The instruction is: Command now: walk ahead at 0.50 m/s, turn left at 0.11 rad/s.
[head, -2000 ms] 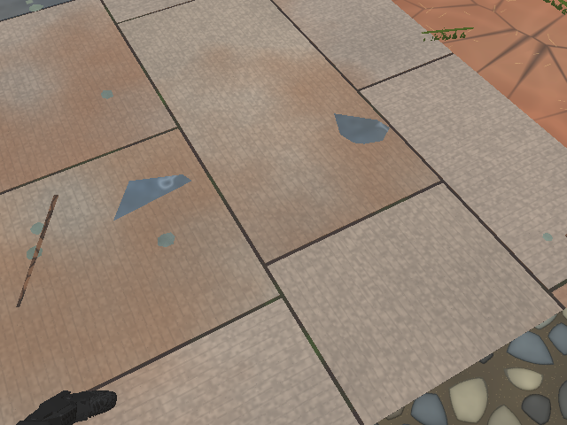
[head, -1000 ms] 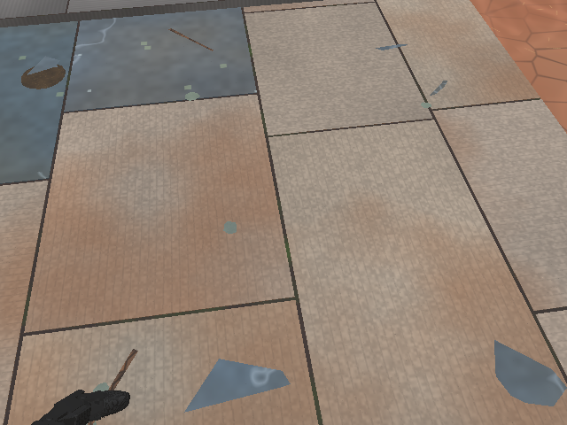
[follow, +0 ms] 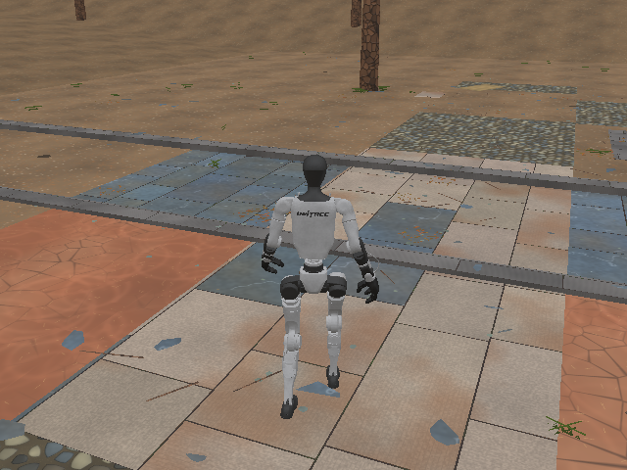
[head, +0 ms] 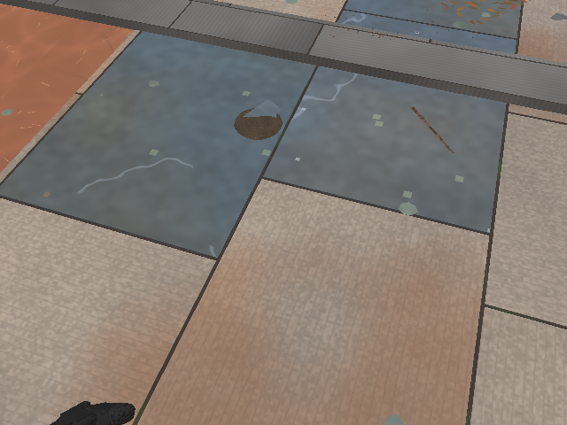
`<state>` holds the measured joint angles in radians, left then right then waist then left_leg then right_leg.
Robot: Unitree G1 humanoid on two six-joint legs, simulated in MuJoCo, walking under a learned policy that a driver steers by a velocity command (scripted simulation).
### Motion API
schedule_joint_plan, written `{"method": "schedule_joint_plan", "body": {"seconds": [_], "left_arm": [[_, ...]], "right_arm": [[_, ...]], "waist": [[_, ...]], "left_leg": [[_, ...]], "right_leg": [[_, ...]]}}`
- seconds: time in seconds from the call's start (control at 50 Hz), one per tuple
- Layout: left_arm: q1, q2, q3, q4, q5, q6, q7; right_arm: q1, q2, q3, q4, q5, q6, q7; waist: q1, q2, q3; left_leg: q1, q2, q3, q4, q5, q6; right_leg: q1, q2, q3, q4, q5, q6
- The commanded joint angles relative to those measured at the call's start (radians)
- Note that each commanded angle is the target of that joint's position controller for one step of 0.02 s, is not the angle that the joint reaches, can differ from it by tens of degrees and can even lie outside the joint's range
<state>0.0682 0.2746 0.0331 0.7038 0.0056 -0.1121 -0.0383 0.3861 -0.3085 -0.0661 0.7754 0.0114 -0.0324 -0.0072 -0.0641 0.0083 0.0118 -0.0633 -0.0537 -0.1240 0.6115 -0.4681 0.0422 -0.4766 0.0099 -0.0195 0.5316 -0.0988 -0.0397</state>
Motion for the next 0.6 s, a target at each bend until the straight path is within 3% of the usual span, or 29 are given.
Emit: {"method": "schedule_joint_plan", "body": {"seconds": [0.02, 0.04, 0.06, 0.08, 0.12, 0.16, 0.2, 0.28, 0.34, 0.4, 0.44, 0.46, 0.48, 0.5, 0.52, 0.54, 0.56, 0.58, 0.6], "left_arm": [[0.381, 0.206, 0.072, 0.034, -0.017, 0.001, 0.000], [0.313, 0.160, 0.057, 0.026, -0.021, 0.005, 0.004], [0.244, 0.147, 0.049, 0.012, -0.011, 0.012, 0.009], [0.203, 0.127, 0.041, 0.011, -0.003, 0.016, 0.009], [0.171, 0.104, 0.031, 0.010, 0.007, 0.009, 0.009], [0.177, 0.116, 0.035, 0.024, -0.003, 0.002, 0.011], [0.193, 0.143, 0.042, 0.040, -0.007, 0.002, 0.017], [0.236, 0.161, 0.046, 0.069, -0.017, 0.014, 0.027], [0.314, 0.171, 0.048, 0.105, -0.028, 0.028, 0.031], [0.337, 0.182, 0.055, 0.122, -0.033, 0.047, 0.040], [0.327, 0.197, 0.063, 0.125, -0.033, 0.057, 0.047], [0.307, 0.200, 0.064, 0.122, -0.033, 0.060, 0.049], [0.305, 0.173, 0.054, 0.118, -0.026, 0.060, 0.048], [0.295, 0.105, 0.029, 0.084, -0.001, 0.057, 0.047], [0.439, 0.006, 0.000, 0.065, -0.019, 0.039, 0.044], [0.400, 0.114, 0.025, 0.085, -0.043, 0.032, 0.044], [0.307, 0.165, 0.043, 0.062, -0.054, 0.032, 0.043], [0.260, 0.155, 0.044, 0.053, -0.046, 0.034, 0.046], [0.237, 0.144, 0.048, 0.046, -0.034, 0.040, 0.046]], "right_arm": [[0.081, -0.069, 0.005, -0.080, 0.008, -0.036, 0.001], [-0.023, -0.130, -0.013, -0.098, 0.024, -0.040, 0.005], [-0.091, -0.127, -0.011, -0.115, 0.019, -0.044, 0.005], [-0.130, -0.116, -0.012, -0.124, 0.004, -0.046, 0.005], [-0.095, -0.086, -0.013, -0.110, 0.000, -0.038, 0.007], [-0.082, -0.057, -0.007, -0.102, -0.002, -0.029, 0.005], [-0.142, -0.044, -0.002, -0.121, -0.009, -0.028, 0.003], [-0.268, -0.015, 0.011, -0.144, -0.008, -0.042, 0.013], [-0.375, -0.011, 0.013, -0.174, -0.002, -0.055, 0.026], [-0.420, -0.032, 0.007, -0.194, 0.003, -0.069, 0.041], [-0.380, -0.060, -0.004, -0.184, 0.002, -0.078, 0.043], [-0.306, -0.081, -0.016, -0.164, 0.001, -0.081, 0.039], [-0.174, -0.126, -0.038, -0.128, -0.006, -0.083, 0.030], [0.002, -0.197, -0.058, -0.108, -0.025, -0.081, 0.018], [0.042, -0.257, -0.070, -0.086, -0.027, -0.067, 0.020], [0.036, -0.154, -0.047, -0.092, -0.018, -0.062, 0.020], [-0.022, -0.107, -0.031, -0.091, -0.011, -0.062, 0.016], [-0.084, -0.086, -0.022, -0.090, -0.014, -0.063, 0.016], [-0.131, -0.058, -0.015, -0.084, -0.017, -0.065, 0.018]], "waist": [[0.160, -0.255, -0.351], [0.164, -0.162, -0.194], [0.143, -0.085, -0.108], [0.122, -0.057, -0.037], [0.075, -0.098, -0.023], [0.062, -0.100, -0.021], [0.071, -0.080, 0.001], [0.114, -0.070, 0.021], [0.151, -0.061, 0.046], [0.143, -0.073, 0.054], [0.106, -0.093, 0.033], [0.057, -0.096, -0.006], [-0.006, -0.081, -0.103], [-0.075, 0.022, -0.272], [-0.007, 0.309, -0.401], [-0.042, 0.221, -0.353], [-0.044, 0.156, -0.206], [-0.017, 0.099, -0.134], [0.008, 0.094, -0.075]], "left_leg": [[-0.632, -0.019, -0.051, 0.643, -0.107, -0.013], [-0.707, 0.039, -0.042, 0.688, -0.034, -0.007], [-0.694, 0.088, 0.005, 0.656, 0.050, -0.005], [-0.677, 0.119, 0.023, 0.591, 0.106, -0.009], [-0.581, 0.157, 0.029, 0.516, 0.171, -0.018], [-0.569, 0.166, 0.049, 0.459, 0.196, -0.035], [-0.610, 0.176, 0.059, 0.358, 0.275, -0.054], [-0.574, 0.156, 0.088, 0.103, 0.495, -0.062], [-0.531, 0.122, 0.098, -0.018, 0.554, -0.066], [-0.517, 0.103, 0.077, -0.098, 0.503, -0.051], [-0.435, 0.089, 0.077, -0.131, 0.437, -0.032], [-0.316, 0.072, 0.096, -0.164, 0.423, -0.012], [-0.101, 0.085, 0.097, -0.163, 0.433, 0.020], [0.200, 0.270, -0.082, -0.113, 0.441, 0.083], [0.485, 0.487, -0.502, -0.204, 0.255, 0.230], [0.430, 0.464, -0.560, -0.277, 0.086, 0.218], [0.309, 0.431, -0.401, -0.298, 0.090, 0.176], [0.183, 0.391, -0.292, -0.325, 0.177, 0.156], [0.083, 0.357, -0.208, -0.359, 0.252, 0.148]], "right_leg": [[0.846, -0.385, 0.773, -0.224, -0.325, -0.262], [0.725, -0.363, 0.647, -0.243, -0.387, -0.217], [0.591, -0.326, 0.535, -0.260, -0.317, -0.191], [0.475, -0.288, 0.453, -0.290, -0.222, -0.189], [0.366, -0.238, 0.357, -0.335, -0.083, -0.181], [0.330, -0.226, 0.286, -0.365, 0.018, -0.197], [0.330, -0.225, 0.236, -0.391, 0.098, -0.206], [0.343, -0.180, 0.126, -0.400, 0.155, -0.167], [0.363, -0.190, 0.142, -0.376, 0.141, -0.164], [0.436, -0.229, 0.196, -0.315, 0.146, -0.151], [0.461, -0.246, 0.228, -0.257, 0.192, -0.132], [0.446, -0.225, 0.215, -0.179, 0.289, -0.114], [0.386, -0.168, 0.180, -0.021, 0.334, -0.083], [0.201, -0.093, 0.132, 0.280, 0.106, -0.042], [-0.156, 0.040, 0.074, 0.597, -0.468, 0.015], [-0.257, -0.012, 0.161, 0.721, -0.483, 0.019], [-0.305, -0.051, 0.147, 0.742, -0.393, 0.017], [-0.277, -0.089, 0.126, 0.720, -0.312, 0.022], [-0.249, -0.113, 0.124, 0.677, -0.260, 0.027]]}}
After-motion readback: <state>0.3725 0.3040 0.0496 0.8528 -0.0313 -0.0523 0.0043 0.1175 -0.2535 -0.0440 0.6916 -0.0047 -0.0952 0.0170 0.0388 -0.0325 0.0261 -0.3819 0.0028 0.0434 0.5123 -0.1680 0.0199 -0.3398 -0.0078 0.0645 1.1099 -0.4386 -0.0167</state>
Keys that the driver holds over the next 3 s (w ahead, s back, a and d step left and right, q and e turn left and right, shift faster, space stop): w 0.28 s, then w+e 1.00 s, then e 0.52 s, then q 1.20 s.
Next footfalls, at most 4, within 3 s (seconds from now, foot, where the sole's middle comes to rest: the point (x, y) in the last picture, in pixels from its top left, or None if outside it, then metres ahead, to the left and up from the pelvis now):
0.50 left None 0.44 0.13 -0.76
1.00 right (359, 348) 0.65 -0.19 -0.76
1.48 left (330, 239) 0.98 -0.16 -0.76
1.92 right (399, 302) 0.77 -0.31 -0.76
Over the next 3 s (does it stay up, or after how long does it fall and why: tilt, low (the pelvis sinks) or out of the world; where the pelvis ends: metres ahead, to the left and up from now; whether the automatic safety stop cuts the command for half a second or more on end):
stays up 0.84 -0.22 0.02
